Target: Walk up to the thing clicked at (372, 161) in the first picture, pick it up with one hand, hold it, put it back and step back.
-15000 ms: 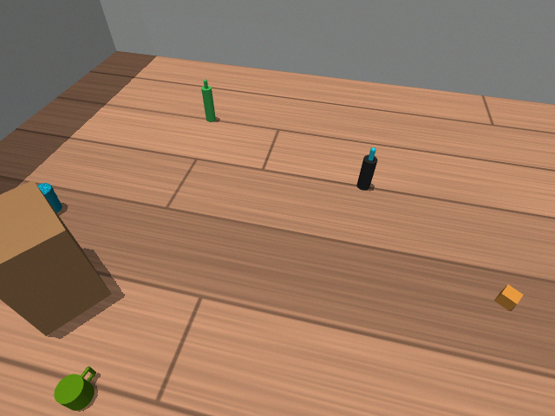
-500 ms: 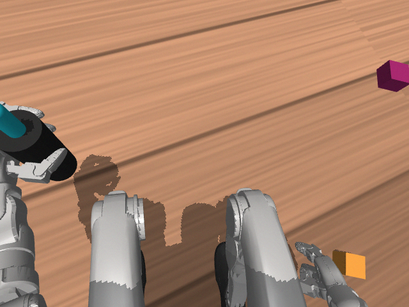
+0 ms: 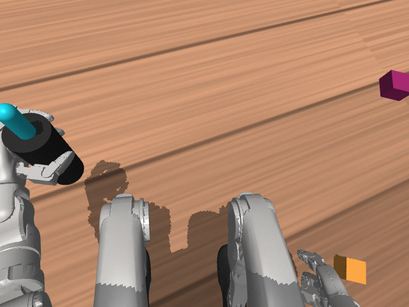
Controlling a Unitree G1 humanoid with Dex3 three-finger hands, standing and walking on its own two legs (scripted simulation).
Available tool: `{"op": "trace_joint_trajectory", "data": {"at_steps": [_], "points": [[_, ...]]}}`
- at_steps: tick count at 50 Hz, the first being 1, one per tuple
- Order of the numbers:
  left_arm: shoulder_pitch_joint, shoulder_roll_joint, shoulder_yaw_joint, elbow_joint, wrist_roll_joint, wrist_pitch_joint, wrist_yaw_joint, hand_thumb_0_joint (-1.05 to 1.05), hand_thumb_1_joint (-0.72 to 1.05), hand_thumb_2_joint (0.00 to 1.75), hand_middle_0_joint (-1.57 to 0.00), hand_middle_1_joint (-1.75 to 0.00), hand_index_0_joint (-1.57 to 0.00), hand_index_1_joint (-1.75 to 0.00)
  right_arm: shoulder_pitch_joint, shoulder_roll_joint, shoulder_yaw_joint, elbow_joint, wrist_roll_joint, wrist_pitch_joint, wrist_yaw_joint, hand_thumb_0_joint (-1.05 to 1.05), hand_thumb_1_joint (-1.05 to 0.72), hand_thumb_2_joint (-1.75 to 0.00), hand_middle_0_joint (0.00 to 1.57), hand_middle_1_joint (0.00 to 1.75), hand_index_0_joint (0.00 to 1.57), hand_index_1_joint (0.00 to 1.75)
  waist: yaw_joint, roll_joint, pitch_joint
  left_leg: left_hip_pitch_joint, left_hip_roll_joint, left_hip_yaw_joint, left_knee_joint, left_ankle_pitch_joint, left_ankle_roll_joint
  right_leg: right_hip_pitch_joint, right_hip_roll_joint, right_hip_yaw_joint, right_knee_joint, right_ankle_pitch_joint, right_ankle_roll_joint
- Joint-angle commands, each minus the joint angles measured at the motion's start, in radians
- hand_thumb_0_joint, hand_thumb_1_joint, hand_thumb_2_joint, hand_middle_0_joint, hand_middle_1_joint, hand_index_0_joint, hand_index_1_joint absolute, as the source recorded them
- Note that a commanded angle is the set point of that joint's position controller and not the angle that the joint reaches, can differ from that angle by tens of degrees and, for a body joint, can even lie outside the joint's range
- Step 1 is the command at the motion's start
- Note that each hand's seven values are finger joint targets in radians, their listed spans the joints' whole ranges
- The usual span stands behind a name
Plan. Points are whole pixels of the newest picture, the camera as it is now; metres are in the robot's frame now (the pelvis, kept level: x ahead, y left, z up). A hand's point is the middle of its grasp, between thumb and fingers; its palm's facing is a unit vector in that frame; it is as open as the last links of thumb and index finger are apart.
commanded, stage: lift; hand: left
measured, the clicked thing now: (43, 147) +0.40 +0.28 -0.03
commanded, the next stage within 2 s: none
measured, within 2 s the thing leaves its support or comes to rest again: neither
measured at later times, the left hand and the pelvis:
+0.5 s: hand (31, 140) +0.39 +0.27 +0.02, palm faces +0.21 -0.98 -0.06, open 9.4 cm; pelvis +0.01 +0.00 +0.05, yaw +1 degrees
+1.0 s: hand out of the picture +0.38 +0.25 +0.20, palm faces +0.25 -0.97 -0.05, open 9.4 cm; pelvis +0.04 +0.01 +0.19, yaw +3 degrees
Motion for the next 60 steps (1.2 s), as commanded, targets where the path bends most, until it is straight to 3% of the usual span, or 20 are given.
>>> {"op": "trace_joint_trajectory", "data": {"at_steps": [1, 8, 17, 20, 27, 28, 29, 30, 33, 36, 38, 39, 40, 42, 44, 47, 50, 54, 57, 60], "points": [[-0.359, 0.286, 0.075, -0.295, -0.047, -0.137, -0.002, 0.0, 0.15, 1.35, -1.26, -1.39, -1.26, -1.42, 0.111, -0.209, -0.074, -0.068, 0.0, -0.03, -0.02, 0.0, -0.89, -0.9, 0.2, 0.3, 0.2, 0.3, 0.021, 0.212, -0.694, 0.545, -0.019, 0.076, -0.266, 0.137, 0.05, 0.302, 0.03, -0.024, -0.276, 0.192, -0.054], [-0.336, 0.318, 0.108, -0.345, -0.047, -0.145, -0.007, 0.0, 0.09, 1.28, -1.29, -1.44, -1.32, -1.43, 0.098, -0.209, -0.077, -0.103, 0.005, -0.03, -0.019, 0.0, -0.92, -0.9, 0.2, 0.3, 0.2, 0.3, 0.049, 0.232, -0.733, 0.581, -0.023, 0.076, -0.303, 0.143, 0.049, 0.329, 0.029, -0.027, -0.284, 0.186, -0.057], [-0.305, 0.317, 0.088, -0.552, -0.074, -0.097, 0.008, 0.0, 0.07, 1.25, -1.26, -1.41, -1.29, -1.4, 0.116, -0.195, -0.086, -0.12, 0.025, -0.033, -0.036, 0.0, -0.92, -0.9, 0.2, 0.3, 0.2, 0.3, 0.053, 0.245, -0.797, 0.668, -0.022, 0.076, -0.367, 0.168, 0.053, 0.407, 0.028, 0.001, -0.369, 0.204, -0.052], [-0.303, 0.268, 0.021, -0.617, -0.07, -0.071, 0.007, 0.0, 0.08, 1.25, -1.25, -1.4, -1.28, -1.39, 0.106, -0.189, -0.086, -0.13, 0.031, -0.038, -0.042, 0.0, -0.92, -0.9, 0.2, 0.3, 0.2, 0.3, 0.035, 0.279, -0.777, 0.702, -0.021, 0.071, -0.403, 0.157, 0.052, 0.403, 0.026, 0.005, -0.4, 0.201, -0.056], [-0.169, 0.219, 0.021, -0.658, -0.094, -0.004, 0.042, 0.0, 0.14, 1.28, -1.24, -1.41, -1.28, -1.4, 0.104, -0.187, -0.091, -0.155, 0.06, -0.045, -0.052, 0.0, -0.9, -0.9, 0.2, 0.3, 0.2, 0.3, 0.057, 0.246, -0.73, 0.79, -0.017, 0.031, -0.51, 0.125, 0.045, 0.431, 0.02, -0.009, -0.464, 0.178, -0.057], [-0.181, 0.205, 0.002, -0.684, -0.095, -0.001, 0.045, 0.0, 0.13, 1.28, -1.24, -1.41, -1.28, -1.4, 0.097, -0.184, -0.089, -0.161, 0.063, -0.047, -0.054, 0.0, -0.9, -0.89, 0.2, 0.3, 0.2, 0.3, 0.053, 0.254, -0.71, 0.789, -0.018, 0.032, -0.526, 0.106, 0.045, 0.438, 0.019, -0.005, -0.478, 0.167, -0.057], [-0.143, 0.215, 0.024, -0.693, -0.101, 0.009, 0.055, 0.0, 0.14, 1.27, -1.24, -1.4, -1.27, -1.39, 0.099, -0.179, -0.09, -0.169, 0.066, -0.049, -0.057, 0.0, -0.9, -0.9, 0.2, 0.3, 0.2, 0.3, 0.062, 0.216, -0.721, 0.796, -0.017, 0.04, -0.53, 0.128, 0.049, 0.485, 0.02, -0.001, -0.507, 0.18, -0.052], [-0.145, 0.181, -0.018, -0.705, -0.1, 0.018, 0.056, 0.0, 0.13, 1.27, -1.25, -1.41, -1.28, -1.4, 0.097, -0.175, -0.09, -0.173, 0.071, -0.05, -0.059, 0.0, -0.9, -0.89, 0.2, 0.3, 0.2, 0.3, 0.05, 0.209, -0.71, 0.795, -0.019, 0.046, -0.539, 0.124, 0.05, 0.502, 0.02, 0.004, -0.529, 0.177, -0.051], [-0.102, 0.163, -0.033, -0.772, -0.099, 0.043, 0.078, 0.0, 0.11, 1.27, -1.23, -1.39, -1.26, -1.38, 0.107, -0.166, -0.095, -0.178, 0.077, -0.056, -0.063, 0.0, -0.9, -0.9, 0.2, 0.3, 0.2, 0.3, 0.055, 0.193, -0.732, 0.856, -0.016, 0.054, -0.565, 0.2, 0.055, 0.574, 0.02, 0.009, -0.575, 0.243, -0.046], [-0.093, 0.151, -0.065, -0.836, -0.085, 0.069, 0.104, 0.0, 0.09, 1.25, -1.21, -1.37, -1.24, -1.36, 0.109, -0.156, -0.095, -0.188, 0.083, -0.057, -0.071, 0.0, -0.9, -0.89, 0.2, 0.3, 0.2, 0.3, 0.045, 0.183, -0.716, 0.902, -0.016, 0.056, -0.62, 0.181, 0.055, 0.641, 0.019, 0.018, -0.64, 0.235, -0.042], [-0.074, 0.174, -0.032, -0.862, -0.081, 0.081, 0.128, 0.0, 0.11, 1.24, -1.19, -1.36, -1.22, -1.35, 0.124, -0.153, -0.096, -0.182, 0.087, -0.059, -0.075, 0.0, -0.89, -0.89, 0.2, 0.3, 0.2, 0.3, 0.057, 0.182, -0.728, 0.962, -0.013, 0.047, -0.657, 0.213, 0.053, 0.686, 0.019, 0.016, -0.664, 0.264, -0.041], [-0.056, 0.149, -0.061, -0.884, -0.078, 0.087, 0.134, 0.0, 0.12, 1.24, -1.18, -1.35, -1.22, -1.34, 0.123, -0.143, -0.094, -0.184, 0.087, -0.06, -0.077, 0.0, -0.89, -0.89, 0.2, 0.3, 0.2, 0.3, 0.057, 0.194, -0.731, 0.987, -0.015, 0.05, -0.671, 0.228, 0.052, 0.702, 0.019, 0.018, -0.68, 0.275, -0.04], [-0.052, 0.164, -0.04, -0.912, -0.079, 0.091, 0.148, 0.0, 0.12, 1.24, -1.19, -1.35, -1.22, -1.34, 0.124, -0.143, -0.094, -0.191, 0.089, -0.059, -0.08, 0.0, -0.89, -0.89, 0.2, 0.3, 0.2, 0.3, 0.063, 0.197, -0.736, 1.016, -0.016, 0.047, -0.696, 0.224, 0.05, 0.725, 0.018, 0.018, -0.699, 0.269, -0.041], [-0.011, 0.124, -0.083, -0.945, -0.08, 0.106, 0.163, 0.0, 0.16, 1.25, -1.17, -1.35, -1.2, -1.34, 0.131, -0.131, -0.088, -0.192, 0.089, -0.062, -0.086, 0.0, -0.89, -0.89, 0.2, 0.3, 0.2, 0.3, 0.059, 0.207, -0.725, 1.074, -0.016, 0.046, -0.733, 0.262, 0.047, 0.774, 0.017, 0.019, -0.736, 0.304, -0.037], [0.0, 0.143, -0.064, -0.973, -0.074, 0.119, 0.186, 0.0, 0.12, 1.26, -1.17, -1.35, -1.2, -1.34, 0.131, -0.129, -0.083, -0.192, 0.09, -0.067, -0.091, 0.0, -0.89, -0.89, 0.2, 0.3, 0.2, 0.3, 0.068, 0.213, -0.702, 1.122, -0.016, 0.038, -0.779, 0.27, 0.043, 0.804, 0.019, 0.018, -0.766, 0.31, -0.038], [0.049, 0.081, -0.122, -0.95, -0.071, 0.137, 0.206, 0.0, 0.11, 1.26, -1.17, -1.35, -1.2, -1.34, 0.136, -0.112, -0.075, -0.189, 0.089, -0.072, -0.1, 0.0, -0.89, -0.9, 0.2, 0.3, 0.2, 0.3, 0.038, 0.179, -0.637, 1.14, -0.019, 0.048, -0.823, 0.295, 0.047, 0.886, 0.019, 0.021, -0.837, 0.352, -0.03], [0.035, 0.082, -0.124, -0.913, -0.061, 0.148, 0.221, 0.0, 0.08, 1.26, -1.17, -1.34, -1.19, -1.34, 0.139, -0.106, -0.072, -0.178, 0.089, -0.08, -0.108, 0.0, -0.89, -0.9, 0.2, 0.3, 0.2, 0.3, 0.03, 0.166, -0.558, 1.152, -0.021, 0.055, -0.875, 0.281, 0.048, 0.939, 0.018, 0.028, -0.9, 0.352, -0.029], [0.052, 0.034, -0.181, -0.819, -0.035, 0.156, 0.22, 0.0, 0.12, 1.25, -1.18, -1.34, -1.2, -1.33, 0.148, -0.105, -0.073, -0.171, 0.088, -0.085, -0.113, 0.0, -0.89, -0.89, 0.2, 0.3, 0.2, 0.3, 0.011, 0.157, -0.451, 1.211, -0.015, 0.041, -0.966, 0.256, 0.041, 0.956, 0.015, 0.013, -0.959, 0.331, -0.034], [0.042, 0.049, -0.193, -0.818, -0.019, 0.153, 0.214, 0.0, 0.11, 1.23, -1.2, -1.34, -1.22, -1.33, 0.155, -0.105, -0.074, -0.172, 0.087, -0.087, -0.108, 0.0, -0.89, -0.89, 0.2, 0.3, 0.2, 0.3, 0.033, 0.176, -0.451, 1.28, -0.017, 0.046, -1.017, 0.299, 0.035, 1.018, 0.012, 0.009, -1.005, 0.363, -0.038], [0.052, 0.019, -0.22, -0.832, -0.028, 0.145, 0.203, 0.0, 0.14, 1.22, -1.2, -1.33, -1.22, -1.33, 0.166, -0.103, -0.071, -0.178, 0.086, -0.093, -0.102, 0.0, -0.89, -0.89, 0.2, 0.3, 0.2, 0.3, 0.034, 0.183, -0.476, 1.372, -0.017, 0.046, -1.057, 0.379, 0.031, 1.08, 0.013, 0.0, -1.039, 0.424, -0.038]]}}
